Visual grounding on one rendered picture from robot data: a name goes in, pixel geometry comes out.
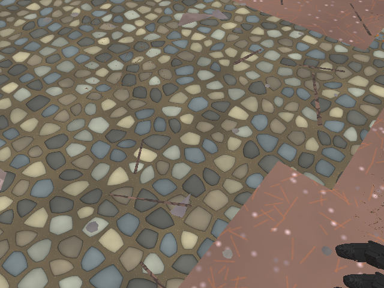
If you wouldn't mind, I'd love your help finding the robot right hand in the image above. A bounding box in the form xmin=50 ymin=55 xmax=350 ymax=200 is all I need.
xmin=334 ymin=241 xmax=384 ymax=288

